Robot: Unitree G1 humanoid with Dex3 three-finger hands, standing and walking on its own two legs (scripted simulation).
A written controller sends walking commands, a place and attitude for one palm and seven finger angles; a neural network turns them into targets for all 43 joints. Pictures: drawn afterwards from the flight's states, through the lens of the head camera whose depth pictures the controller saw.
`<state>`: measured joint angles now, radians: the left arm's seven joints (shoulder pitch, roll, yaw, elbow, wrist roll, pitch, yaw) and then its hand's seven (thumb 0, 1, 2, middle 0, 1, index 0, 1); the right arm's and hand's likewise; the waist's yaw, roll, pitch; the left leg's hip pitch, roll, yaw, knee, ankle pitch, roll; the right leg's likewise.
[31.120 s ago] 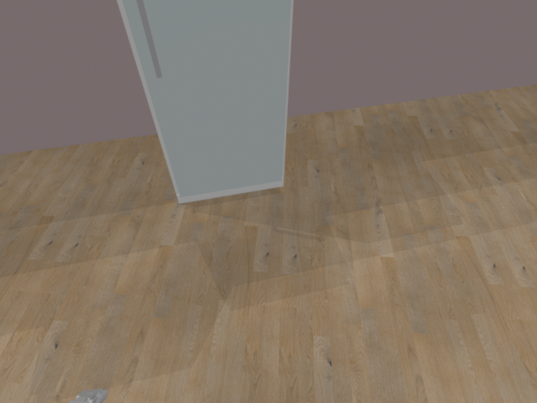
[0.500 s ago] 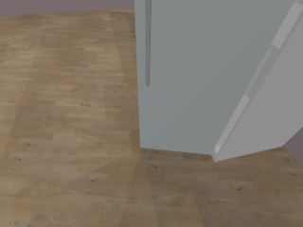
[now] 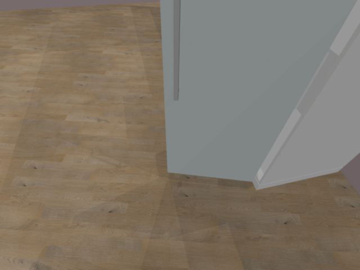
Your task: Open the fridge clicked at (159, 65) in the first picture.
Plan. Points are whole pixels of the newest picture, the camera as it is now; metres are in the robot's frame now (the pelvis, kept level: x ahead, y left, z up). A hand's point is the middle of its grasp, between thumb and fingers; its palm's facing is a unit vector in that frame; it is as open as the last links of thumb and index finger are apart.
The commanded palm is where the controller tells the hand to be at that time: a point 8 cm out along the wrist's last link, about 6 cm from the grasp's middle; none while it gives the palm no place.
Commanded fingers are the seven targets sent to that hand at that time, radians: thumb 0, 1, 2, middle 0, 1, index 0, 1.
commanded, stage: look to check the result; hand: left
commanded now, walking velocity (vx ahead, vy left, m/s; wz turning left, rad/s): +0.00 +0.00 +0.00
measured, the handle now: (177, 40) +0.70 +0.06 +0.16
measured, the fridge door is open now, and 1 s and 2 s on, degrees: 70 70 70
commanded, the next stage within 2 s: stand and wait in 0.20 s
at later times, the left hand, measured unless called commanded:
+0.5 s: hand out of the picture +0.01 +0.17 -0.18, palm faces +0.03 -0.98 -0.18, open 7.4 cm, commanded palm none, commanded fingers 0.00 0.90 0.90 -0.20 -0.30 -0.20 -0.30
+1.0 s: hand out of the picture +0.01 +0.16 -0.18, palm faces +0.03 -0.98 -0.18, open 7.4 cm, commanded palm none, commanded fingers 0.00 0.90 0.90 -0.20 -0.30 -0.20 -0.30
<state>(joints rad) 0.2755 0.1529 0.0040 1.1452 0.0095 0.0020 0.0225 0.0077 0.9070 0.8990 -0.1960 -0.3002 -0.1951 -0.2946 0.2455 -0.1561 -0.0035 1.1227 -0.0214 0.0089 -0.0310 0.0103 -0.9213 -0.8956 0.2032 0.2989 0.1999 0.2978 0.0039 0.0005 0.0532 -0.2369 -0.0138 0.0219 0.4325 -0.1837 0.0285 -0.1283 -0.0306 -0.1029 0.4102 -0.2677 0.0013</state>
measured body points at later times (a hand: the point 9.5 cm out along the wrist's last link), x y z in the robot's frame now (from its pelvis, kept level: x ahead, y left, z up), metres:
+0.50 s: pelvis +0.01 +0.00 +0.00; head +0.03 +0.00 +0.45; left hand +0.01 +0.22 -0.16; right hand +0.01 -0.23 -0.16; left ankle +0.03 +0.10 -0.74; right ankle -0.03 -0.12 -0.74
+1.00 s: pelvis +0.02 -0.01 +0.00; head +0.04 -0.01 +0.45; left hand +0.01 +0.21 -0.16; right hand +0.02 -0.23 -0.16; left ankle +0.03 +0.10 -0.74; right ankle -0.03 -0.12 -0.74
